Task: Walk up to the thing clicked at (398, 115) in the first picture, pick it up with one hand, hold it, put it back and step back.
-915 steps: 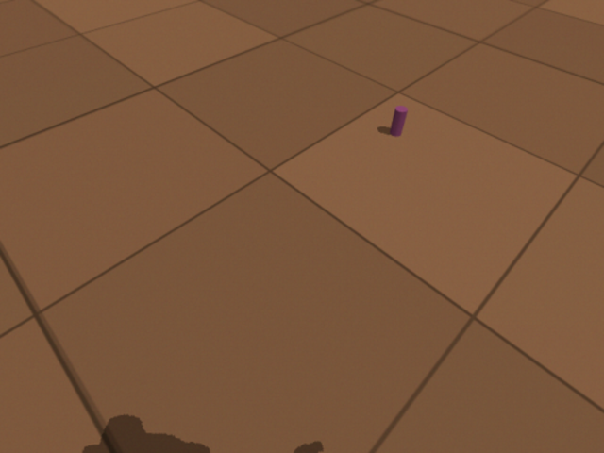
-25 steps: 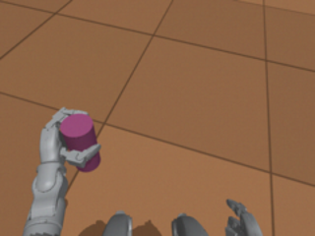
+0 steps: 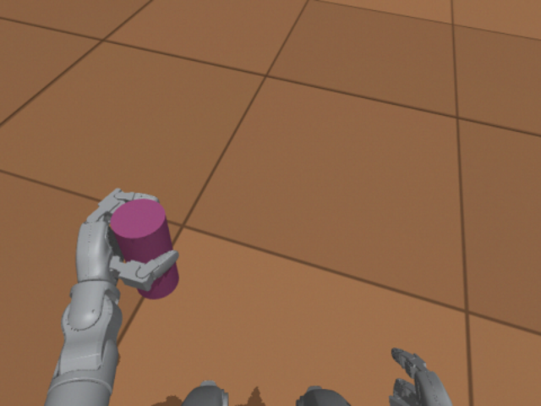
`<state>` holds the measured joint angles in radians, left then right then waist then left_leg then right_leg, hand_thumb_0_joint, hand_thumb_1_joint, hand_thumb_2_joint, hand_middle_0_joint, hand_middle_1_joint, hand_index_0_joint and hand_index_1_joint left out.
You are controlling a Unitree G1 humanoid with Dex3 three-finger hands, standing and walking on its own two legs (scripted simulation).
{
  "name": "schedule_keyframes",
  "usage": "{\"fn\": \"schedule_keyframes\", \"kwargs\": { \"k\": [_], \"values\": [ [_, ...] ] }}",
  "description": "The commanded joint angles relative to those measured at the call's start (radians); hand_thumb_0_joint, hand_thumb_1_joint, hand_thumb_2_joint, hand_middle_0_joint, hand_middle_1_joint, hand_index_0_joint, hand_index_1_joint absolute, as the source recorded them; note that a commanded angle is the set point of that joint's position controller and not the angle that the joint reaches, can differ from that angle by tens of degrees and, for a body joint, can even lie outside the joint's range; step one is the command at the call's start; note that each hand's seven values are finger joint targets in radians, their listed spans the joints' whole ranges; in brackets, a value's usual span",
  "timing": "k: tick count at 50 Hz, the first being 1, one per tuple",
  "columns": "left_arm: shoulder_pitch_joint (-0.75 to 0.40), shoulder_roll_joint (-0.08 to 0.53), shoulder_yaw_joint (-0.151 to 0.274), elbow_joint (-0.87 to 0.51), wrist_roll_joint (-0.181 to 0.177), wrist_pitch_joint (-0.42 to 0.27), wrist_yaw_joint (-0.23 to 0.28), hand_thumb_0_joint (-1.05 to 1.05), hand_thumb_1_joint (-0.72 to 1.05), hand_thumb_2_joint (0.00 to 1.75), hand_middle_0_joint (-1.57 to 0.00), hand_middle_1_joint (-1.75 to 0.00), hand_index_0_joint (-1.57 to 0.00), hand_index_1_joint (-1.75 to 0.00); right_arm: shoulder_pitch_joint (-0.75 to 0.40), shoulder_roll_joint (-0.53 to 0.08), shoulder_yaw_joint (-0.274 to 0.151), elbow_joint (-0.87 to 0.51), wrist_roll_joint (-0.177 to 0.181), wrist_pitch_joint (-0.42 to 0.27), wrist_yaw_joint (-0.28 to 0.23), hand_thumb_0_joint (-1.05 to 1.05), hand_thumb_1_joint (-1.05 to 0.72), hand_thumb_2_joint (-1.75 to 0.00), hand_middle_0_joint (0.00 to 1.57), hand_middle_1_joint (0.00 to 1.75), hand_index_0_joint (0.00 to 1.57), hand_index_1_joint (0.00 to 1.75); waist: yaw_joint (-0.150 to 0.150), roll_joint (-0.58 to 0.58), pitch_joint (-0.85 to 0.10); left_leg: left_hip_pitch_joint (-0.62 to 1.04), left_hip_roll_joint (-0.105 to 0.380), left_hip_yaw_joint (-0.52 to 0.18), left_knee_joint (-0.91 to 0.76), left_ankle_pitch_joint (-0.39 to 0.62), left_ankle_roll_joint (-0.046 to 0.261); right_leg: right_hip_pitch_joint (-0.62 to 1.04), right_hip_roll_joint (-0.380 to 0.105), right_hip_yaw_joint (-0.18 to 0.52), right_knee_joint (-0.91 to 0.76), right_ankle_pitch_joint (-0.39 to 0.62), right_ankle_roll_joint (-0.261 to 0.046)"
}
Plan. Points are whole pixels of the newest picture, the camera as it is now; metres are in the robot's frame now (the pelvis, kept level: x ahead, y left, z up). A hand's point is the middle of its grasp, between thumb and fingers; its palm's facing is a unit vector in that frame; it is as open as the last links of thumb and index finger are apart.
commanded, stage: hold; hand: left
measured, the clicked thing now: (149, 252) +0.33 +0.17 +0.02
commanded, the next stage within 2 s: none
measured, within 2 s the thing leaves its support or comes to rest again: neither
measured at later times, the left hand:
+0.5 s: hand (143, 231) +0.34 +0.17 +0.07, palm faces +0.10 -1.00 +0.00, open 10.1 cm
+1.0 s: hand (142, 238) +0.33 +0.17 +0.07, palm faces +0.10 -0.99 +0.00, open 10.1 cm
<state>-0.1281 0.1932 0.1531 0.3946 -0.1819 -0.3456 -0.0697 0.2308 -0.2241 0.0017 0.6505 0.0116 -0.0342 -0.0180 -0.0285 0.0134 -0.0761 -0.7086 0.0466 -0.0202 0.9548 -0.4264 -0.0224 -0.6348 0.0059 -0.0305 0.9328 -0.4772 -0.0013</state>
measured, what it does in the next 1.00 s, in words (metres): stands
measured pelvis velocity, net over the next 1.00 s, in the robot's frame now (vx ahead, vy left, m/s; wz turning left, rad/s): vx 0.00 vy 0.00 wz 0.00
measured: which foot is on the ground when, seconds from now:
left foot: down 0.00-1.00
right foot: down 0.00-1.00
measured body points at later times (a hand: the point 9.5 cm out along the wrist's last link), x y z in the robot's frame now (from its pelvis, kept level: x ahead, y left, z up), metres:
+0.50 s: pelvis +0.01 +0.00 +0.01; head +0.05 +0.01 +0.46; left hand +0.33 +0.22 +0.07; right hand +0.14 -0.24 -0.10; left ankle +0.03 +0.13 -0.68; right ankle -0.01 -0.12 -0.68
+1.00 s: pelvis +0.00 +0.00 +0.02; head +0.04 +0.00 +0.46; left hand +0.32 +0.22 +0.08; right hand +0.13 -0.24 -0.09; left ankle +0.03 +0.13 -0.68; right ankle -0.01 -0.12 -0.68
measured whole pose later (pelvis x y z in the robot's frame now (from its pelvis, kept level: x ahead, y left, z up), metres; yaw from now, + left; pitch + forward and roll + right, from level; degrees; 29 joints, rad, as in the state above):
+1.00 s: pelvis +0.00 +0.00 +0.02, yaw +0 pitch +6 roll -1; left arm -0.11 0.18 0.14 0.39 -0.17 -0.34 -0.04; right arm 0.23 -0.22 0.00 0.65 0.01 -0.01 -0.01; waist -0.03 0.01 -0.04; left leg -0.58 0.04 -0.01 0.84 -0.38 -0.02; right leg -0.51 0.00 -0.03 0.83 -0.43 0.00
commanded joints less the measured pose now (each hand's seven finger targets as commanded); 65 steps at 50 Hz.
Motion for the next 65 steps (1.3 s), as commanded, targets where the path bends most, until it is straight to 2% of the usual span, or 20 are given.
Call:
{"fn": "schedule_keyframes", "kwargs": {
  "k": [1, 12, 13, 14, 19, 23, 26, 28, 31, 37, 39, 43, 45, 48, 50, 51, 54, 55, 59, 65],
  "values": [
    [-0.268, 0.147, 0.052, -0.248, -0.016, -0.08, -0.008, 0.0, 0.19, 1.23, -1.29, -1.39, -1.31, -1.39, -0.004, -0.133, -0.051, -0.114, -0.002, -0.034, -0.013, 0.0, -0.91, -0.9, 0.2, 0.3, 0.2, 0.3, 0.001, 0.021, -0.293, 0.23, -0.031, 0.014, -0.113, 0.278, 0.033, 0.122, 0.008, 0.012, -0.146, 0.368, -0.001],
    [-0.219, 0.096, 0.016, -0.212, -0.012, -0.065, 0.008, 0.0, 0.14, 1.2, -1.25, -1.36, -1.25, -1.37, -0.012, -0.133, -0.052, -0.128, 0.001, -0.021, -0.008, 0.0, -0.91, -0.9, 0.2, 0.3, 0.2, 0.3, -0.007, -0.003, -0.251, 0.272, -0.028, 0.013, -0.146, 0.307, 0.033, 0.139, 0.013, 0.005, -0.172, 0.382, 0.0],
    [-0.264, 0.131, 0.041, -0.287, -0.015, -0.073, 0.013, 0.0, 0.12, 1.19, -1.25, -1.36, -1.25, -1.37, -0.004, -0.132, -0.055, -0.123, 0.001, -0.021, -0.009, 0.0, -0.91, -0.9, 0.2, 0.3, 0.2, 0.3, 0.009, 0.01, -0.287, 0.279, -0.028, 0.016, -0.144, 0.319, 0.035, 0.16, 0.009, 0.009, -0.175, 0.398, 0.002],
    [-0.219, 0.1, 0.024, -0.214, -0.013, -0.065, 0.014, 0.0, 0.12, 1.19, -1.25, -1.36, -1.25, -1.37, -0.012, -0.133, -0.053, -0.125, 0.001, -0.018, -0.009, 0.0, -0.91, -0.9, 0.2, 0.3, 0.2, 0.3, -0.007, -0.01, -0.26, 0.28, -0.028, 0.015, -0.147, 0.312, 0.035, 0.15, 0.011, 0.008, -0.178, 0.389, 0.002],
    [-0.221, 0.096, 0.023, -0.225, -0.009, -0.063, 0.023, 0.0, 0.11, 1.2, -1.25, -1.36, -1.25, -1.38, -0.01, -0.135, -0.055, -0.129, 0.0, -0.018, -0.005, 0.0, -0.91, -0.9, 0.2, 0.3, 0.2, 0.3, 0.001, 0.005, -0.274, 0.3, -0.024, 0.006, -0.167, 0.324, 0.03, 0.164, 0.017, -0.004, -0.176, 0.379, -0.005],
    [-0.264, 0.144, 0.039, -0.3, -0.002, -0.072, 0.024, 0.0, 0.13, 1.19, -1.26, -1.36, -1.26, -1.37, -0.014, -0.133, -0.054, -0.132, 0.001, -0.012, -0.007, 0.0, -0.91, -0.9, 0.2, 0.3, 0.2, 0.3, 0.013, 0.032, -0.282, 0.31, -0.028, 0.013, -0.177, 0.325, 0.028, 0.19, 0.012, 0.003, -0.192, 0.388, -0.003],
    [-0.212, 0.082, 0.006, -0.234, -0.007, -0.061, 0.025, 0.0, 0.14, 1.19, -1.24, -1.36, -1.25, -1.37, -0.019, -0.131, -0.052, -0.133, 0.0, -0.014, -0.003, 0.0, -0.91, -0.9, 0.2, 0.3, 0.2, 0.3, 0.0, 0.013, -0.249, 0.313, -0.024, 0.011, -0.188, 0.307, 0.027, 0.174, 0.016, -0.002, -0.199, 0.363, -0.004],
    [-0.241, 0.108, 0.028, -0.256, -0.012, -0.059, 0.028, 0.0, 0.13, 1.19, -1.25, -1.36, -1.25, -1.37, -0.022, -0.134, -0.053, -0.134, 0.003, -0.015, -0.007, 0.0, -0.91, -0.9, 0.2, 0.3, 0.2, 0.3, 0.006, 0.005, -0.261, 0.314, -0.025, 0.011, -0.187, 0.314, 0.029, 0.189, 0.014, 0.001, -0.207, 0.378, -0.001],
    [-0.223, 0.087, -0.008, -0.232, -0.004, -0.05, 0.023, 0.0, 0.11, 1.18, -1.25, -1.36, -1.26, -1.37, -0.015, -0.126, -0.047, -0.127, 0.001, -0.013, -0.008, 0.0, -0.92, -0.9, 0.2, 0.3, 0.2, 0.3, -0.01, -0.022, -0.238, 0.31, -0.029, 0.018, -0.184, 0.327, 0.036, 0.204, 0.009, 0.005, -0.213, 0.412, 0.007],
    [-0.268, 0.118, 0.023, -0.276, -0.002, -0.061, 0.024, 0.0, 0.12, 1.19, -1.27, -1.37, -1.27, -1.38, -0.028, -0.13, -0.054, -0.132, 0.001, -0.015, -0.004, 0.0, -0.91, -0.9, 0.2, 0.3, 0.2, 0.3, 0.007, 0.016, -0.241, 0.316, -0.029, 0.017, -0.208, 0.279, 0.029, 0.195, 0.009, 0.001, -0.223, 0.351, -0.003],
    [-0.247, 0.083, -0.002, -0.231, -0.003, -0.061, 0.022, 0.0, 0.13, 1.19, -1.26, -1.36, -1.26, -1.37, -0.033, -0.129, -0.05, -0.138, 0.0, -0.017, -0.001, 0.0, -0.91, -0.9, 0.2, 0.3, 0.2, 0.3, 0.003, 0.024, -0.224, 0.318, -0.027, 0.013, -0.216, 0.265, 0.024, 0.183, 0.013, -0.004, -0.223, 0.328, -0.007],
    [-0.27, 0.129, 0.044, -0.268, -0.003, -0.075, 0.032, 0.0, 0.14, 1.19, -1.26, -1.36, -1.26, -1.37, -0.046, -0.127, -0.05, -0.138, 0.001, -0.02, -0.002, 0.0, -0.91, -0.9, 0.2, 0.3, 0.2, 0.3, 0.013, 0.01, -0.225, 0.296, -0.03, 0.016, -0.223, 0.222, 0.025, 0.196, 0.008, 0.0, -0.231, 0.299, -0.005],
    [-0.234, 0.081, 0.001, -0.215, -0.002, -0.074, 0.026, 0.0, 0.14, 1.19, -1.25, -1.36, -1.26, -1.37, -0.044, -0.121, -0.045, -0.136, -0.001, -0.018, -0.006, 0.0, -0.91, -0.9, 0.2, 0.3, 0.2, 0.3, -0.003, -0.001, -0.212, 0.296, -0.034, 0.021, -0.219, 0.218, 0.027, 0.187, 0.007, 0.004, -0.238, 0.302, -0.001],
    [-0.27, 0.124, 0.028, -0.253, -0.003, -0.081, 0.024, 0.0, 0.15, 1.18, -1.25, -1.35, -1.25, -1.36, -0.035, -0.131, -0.051, -0.128, 0.002, -0.023, -0.008, 0.0, -0.91, -0.9, 0.2, 0.3, 0.2, 0.3, 0.004, 0.015, -0.236, 0.311, -0.034, 0.023, -0.209, 0.251, 0.03, 0.197, 0.003, 0.011, -0.235, 0.336, 0.0],
    [-0.269, 0.09, -0.013, -0.228, -0.001, -0.079, 0.014, 0.0, 0.15, 1.18, -1.26, -1.36, -1.26, -1.37, -0.035, -0.128, -0.047, -0.129, -0.001, -0.024, -0.008, 0.0, -0.91, -0.9, 0.2, 0.3, 0.2, 0.3, -0.012, -0.014, -0.234, 0.314, -0.032, 0.019, -0.21, 0.263, 0.032, 0.207, 0.005, 0.007, -0.233, 0.352, 0.004],
    [-0.309, 0.124, 0.011, -0.291, -0.004, -0.086, 0.018, 0.0, 0.14, 1.18, -1.26, -1.35, -1.26, -1.36, -0.037, -0.131, -0.05, -0.126, 0.001, -0.026, -0.009, 0.0, -0.91, -0.9, 0.2, 0.3, 0.2, 0.3, -0.004, 0.014, -0.236, 0.318, -0.034, 0.022, -0.214, 0.25, 0.029, 0.203, 0.001, 0.011, -0.237, 0.34, 0.002],
    [-0.261, 0.087, -0.002, -0.215, -0.009, -0.08, 0.014, 0.0, 0.14, 1.18, -1.25, -1.35, -1.25, -1.36, -0.042, -0.128, -0.047, -0.127, 0.001, -0.03, -0.009, 0.0, -0.91, -0.9, 0.2, 0.3, 0.2, 0.3, -0.005, -0.013, -0.201, 0.3, -0.032, 0.018, -0.224, 0.214, 0.028, 0.188, 0.005, 0.004, -0.242, 0.3, 0.0],
    [-0.294, 0.122, 0.03, -0.247, -0.011, -0.084, 0.021, 0.0, 0.13, 1.18, -1.24, -1.35, -1.24, -1.36, -0.039, -0.133, -0.05, -0.12, 0.003, -0.03, -0.01, 0.0, -0.91, -0.9, 0.2, 0.3, 0.2, 0.3, 0.001, 0.006, -0.224, 0.31, -0.031, 0.018, -0.225, 0.217, 0.027, 0.195, 0.004, 0.005, -0.243, 0.302, -0.002],
    [-0.234, 0.096, 0.014, -0.189, -0.007, -0.078, 0.023, 0.0, 0.14, 1.17, -1.24, -1.35, -1.25, -1.35, -0.036, -0.129, -0.047, -0.12, 0.001, -0.029, -0.008, 0.0, -0.91, -0.9, 0.2, 0.3, 0.2, 0.3, 0.004, -0.004, -0.212, 0.308, -0.03, 0.016, -0.228, 0.231, 0.026, 0.2, 0.008, 0.0, -0.24, 0.309, -0.003],
    [-0.29, 0.108, 0.015, -0.183, -0.001, -0.071, 0.02, 0.0, 0.15, 1.17, -1.24, -1.34, -1.24, -1.35, -0.029, -0.13, -0.049, -0.111, 0.001, -0.026, -0.011, 0.0, -0.91, -0.9, 0.2, 0.3, 0.2, 0.3, -0.008, -0.007, -0.182, 0.299, -0.029, 0.02, -0.222, 0.253, 0.03, 0.184, 0.005, 0.005, -0.244, 0.336, 0.0]
  ]
}}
